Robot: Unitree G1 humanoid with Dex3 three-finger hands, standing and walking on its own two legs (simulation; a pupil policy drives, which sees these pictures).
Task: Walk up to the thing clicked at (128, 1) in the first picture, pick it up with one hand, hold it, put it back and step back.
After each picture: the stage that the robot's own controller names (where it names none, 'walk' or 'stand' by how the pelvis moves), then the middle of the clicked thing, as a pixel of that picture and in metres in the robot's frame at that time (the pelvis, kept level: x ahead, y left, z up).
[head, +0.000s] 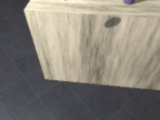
stand; out of the picture +0.99 -0.30 +0.09
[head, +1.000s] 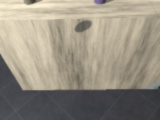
rise first; out of the picture +0.91 -0.06 +0.12
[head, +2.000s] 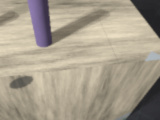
walk; (40, 18) +0.57 +0.18 +0.11
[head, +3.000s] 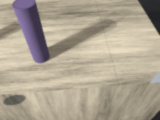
stand; (34, 34) +0.50 +0.20 +0.10
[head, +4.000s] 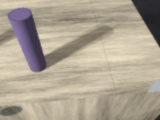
stand; (30, 44) +0.47 +0.20 +0.08
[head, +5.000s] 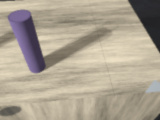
stand; (30, 45) +0.48 +0.21 +0.08
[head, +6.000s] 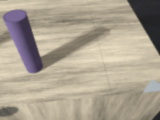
stand; (26, 45) +0.47 +0.22 +0.08
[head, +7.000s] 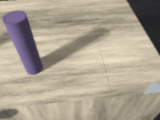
stand; (26, 47) +0.47 +0.22 +0.08
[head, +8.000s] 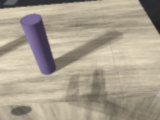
rise first; (40, 47) +0.47 +0.21 +0.09
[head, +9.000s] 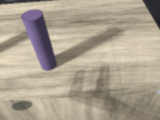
go down; (41, 43) +0.48 +0.21 +0.09
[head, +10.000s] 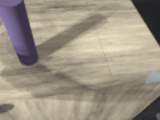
go down; (21, 34) +0.48 +0.18 +0.10
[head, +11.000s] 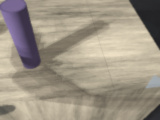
approach; (24, 38) +0.48 +0.19 +0.10
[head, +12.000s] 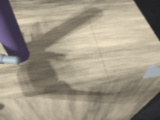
close; (7, 30) +0.48 +0.21 +0.13
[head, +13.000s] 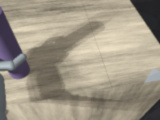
lift; (7, 48) +0.42 +0.22 +0.12
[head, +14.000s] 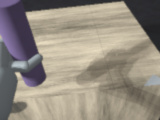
lift; (22, 47) +0.34 +0.17 +0.23
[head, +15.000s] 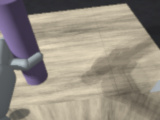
hold; (24, 45) +0.34 +0.17 +0.24
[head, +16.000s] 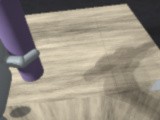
hold; (19, 42) +0.33 +0.18 +0.26
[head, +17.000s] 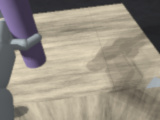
crouch; (23, 28) +0.39 +0.17 +0.27
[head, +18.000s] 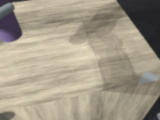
lower; out of the picture +0.48 +0.21 +0.28
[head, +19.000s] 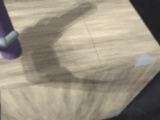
lower; out of the picture +0.49 +0.21 +0.14
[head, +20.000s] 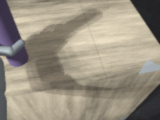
lower; (6, 33) +0.47 +0.20 +0.13
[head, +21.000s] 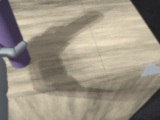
lower; (8, 35) +0.46 +0.20 +0.13
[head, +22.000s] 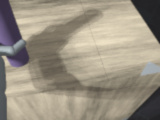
lower; (7, 33) +0.47 +0.20 +0.13
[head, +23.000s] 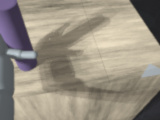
open; (17, 39) +0.45 +0.19 +0.12
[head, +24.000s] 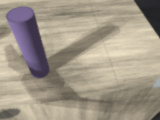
sink last; (32, 47) +0.43 +0.17 +0.11
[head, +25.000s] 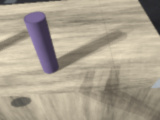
stand; (44, 46) +0.47 +0.19 +0.09
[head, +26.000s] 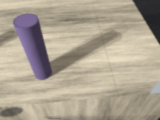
stand; (36, 51) +0.43 +0.18 +0.09
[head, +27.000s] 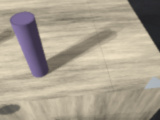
stand; (32, 49) +0.45 +0.19 +0.09
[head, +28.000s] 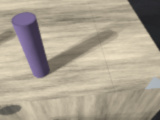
stand; (34, 49) +0.45 +0.19 +0.09
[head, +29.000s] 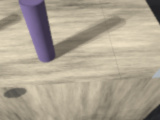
walk; (40, 32) +0.48 +0.16 +0.10
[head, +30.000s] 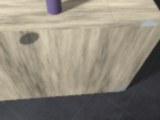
walk; out of the picture +0.73 +0.14 +0.10
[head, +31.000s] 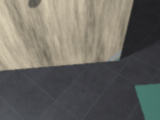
walk; out of the picture +1.12 +0.25 +0.11
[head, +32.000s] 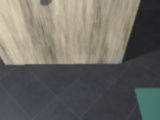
stand; out of the picture +1.20 +0.13 +0.10
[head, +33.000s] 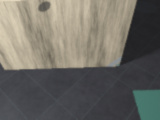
stand; out of the picture +1.20 +0.14 +0.09
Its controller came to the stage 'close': yes
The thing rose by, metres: 0.21
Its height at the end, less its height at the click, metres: +0.00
